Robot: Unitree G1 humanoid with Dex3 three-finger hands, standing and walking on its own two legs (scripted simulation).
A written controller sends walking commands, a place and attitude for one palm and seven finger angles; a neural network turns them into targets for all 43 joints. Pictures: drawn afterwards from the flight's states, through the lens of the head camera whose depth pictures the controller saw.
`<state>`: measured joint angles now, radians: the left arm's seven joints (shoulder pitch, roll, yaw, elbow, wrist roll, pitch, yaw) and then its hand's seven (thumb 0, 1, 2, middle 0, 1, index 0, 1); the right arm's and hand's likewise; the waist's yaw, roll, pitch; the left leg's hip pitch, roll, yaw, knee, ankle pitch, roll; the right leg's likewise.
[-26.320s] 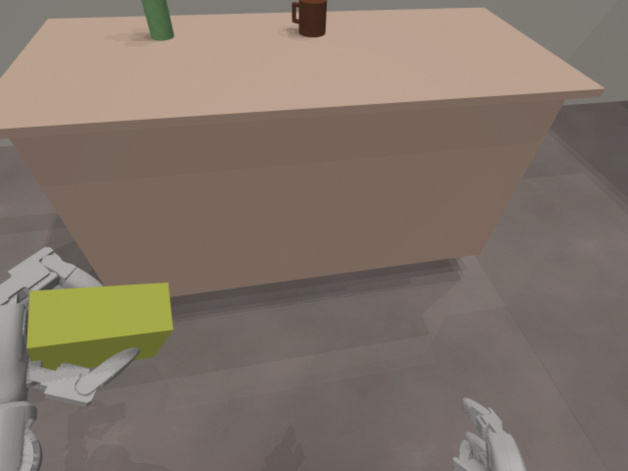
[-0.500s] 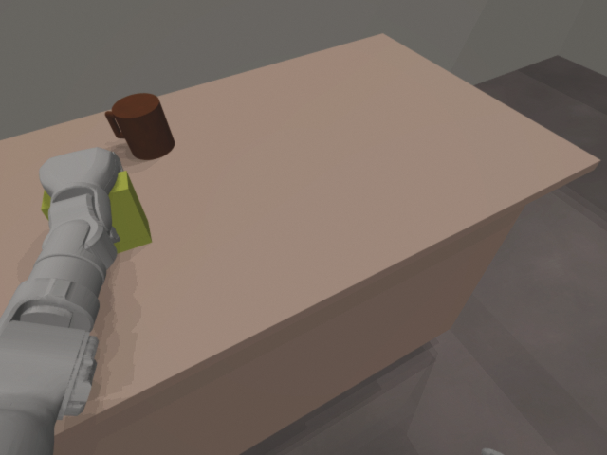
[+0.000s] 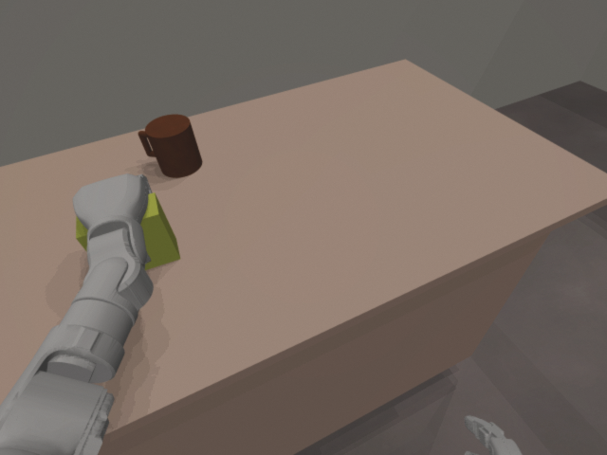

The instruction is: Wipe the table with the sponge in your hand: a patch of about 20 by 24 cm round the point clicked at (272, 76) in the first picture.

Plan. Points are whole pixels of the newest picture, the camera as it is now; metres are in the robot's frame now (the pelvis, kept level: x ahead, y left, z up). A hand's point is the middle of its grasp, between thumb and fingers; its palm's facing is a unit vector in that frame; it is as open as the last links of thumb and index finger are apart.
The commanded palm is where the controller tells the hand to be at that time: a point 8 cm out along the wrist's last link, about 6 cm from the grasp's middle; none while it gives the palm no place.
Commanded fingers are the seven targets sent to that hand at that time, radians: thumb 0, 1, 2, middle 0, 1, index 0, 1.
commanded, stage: wipe back along the third lane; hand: left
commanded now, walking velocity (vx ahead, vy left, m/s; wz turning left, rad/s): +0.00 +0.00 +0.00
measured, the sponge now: (136, 245) +0.38 +0.29 +0.08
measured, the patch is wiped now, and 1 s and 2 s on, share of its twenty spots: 0.90 0.90 0.90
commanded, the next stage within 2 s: slide back across to the middle lane in 1.20 s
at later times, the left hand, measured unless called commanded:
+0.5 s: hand (138, 251) +0.34 +0.26 +0.11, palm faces +0.06 -0.05 -1.00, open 9.4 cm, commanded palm +0.30 +0.23 +0.13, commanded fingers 0.00 0.10 1.30 -1.20 -1.60 -1.20 -1.60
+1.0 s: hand (146, 283) +0.29 +0.22 +0.11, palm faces +0.10 -0.07 -0.99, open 9.4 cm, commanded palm +0.25 +0.20 +0.13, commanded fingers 0.00 0.10 1.30 -1.20 -1.60 -1.20 -1.60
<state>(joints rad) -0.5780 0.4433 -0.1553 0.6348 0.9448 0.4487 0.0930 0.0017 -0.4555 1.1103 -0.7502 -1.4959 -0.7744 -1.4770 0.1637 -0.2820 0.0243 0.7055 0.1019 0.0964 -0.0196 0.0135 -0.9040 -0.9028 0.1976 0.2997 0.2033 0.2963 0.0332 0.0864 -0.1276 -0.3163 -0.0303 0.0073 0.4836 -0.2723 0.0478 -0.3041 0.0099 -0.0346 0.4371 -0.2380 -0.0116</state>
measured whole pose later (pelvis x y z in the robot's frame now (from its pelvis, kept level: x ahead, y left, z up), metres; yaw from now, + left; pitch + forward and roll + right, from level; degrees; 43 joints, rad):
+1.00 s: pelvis -0.01 -0.03 +0.00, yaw +0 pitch +0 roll +0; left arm -0.21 0.37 -0.23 0.08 0.97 0.65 0.02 0.03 -0.44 1.11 -0.73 -1.51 -0.77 -1.49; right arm 0.03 -0.28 0.06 0.64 0.10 0.09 -0.01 0.02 -0.90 -0.90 0.20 0.30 0.20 0.30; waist 0.08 0.11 -0.10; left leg -0.23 -0.01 0.00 0.51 -0.28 0.01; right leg -0.24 0.03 -0.04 0.51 -0.27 -0.04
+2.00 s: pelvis -0.03 -0.05 +0.00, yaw -1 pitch -3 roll +0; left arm 0.03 0.55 0.00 -0.05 0.86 0.43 -0.08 -0.01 -0.48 1.10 -0.79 -1.46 -0.82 -1.43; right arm 0.06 -0.29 0.04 0.66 0.07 0.01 -0.07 0.02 -0.90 -0.90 0.20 0.30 0.20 0.30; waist 0.10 0.12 -0.04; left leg -0.19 0.02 0.00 0.51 -0.27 -0.01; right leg -0.20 0.06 -0.04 0.50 -0.25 -0.07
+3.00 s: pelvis -0.04 -0.03 +0.00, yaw +1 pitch +2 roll +0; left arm -0.44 0.59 0.00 0.59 0.95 0.23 -0.05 0.00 -0.50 1.11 -0.81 -1.43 -0.84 -1.40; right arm 0.16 -0.30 0.03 0.70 0.09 0.04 -0.09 0.01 -0.90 -0.90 0.20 0.30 0.21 0.30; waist 0.05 0.09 -0.06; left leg -0.32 -0.01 -0.03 0.51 -0.23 0.01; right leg -0.31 0.03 -0.07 0.48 -0.21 -0.05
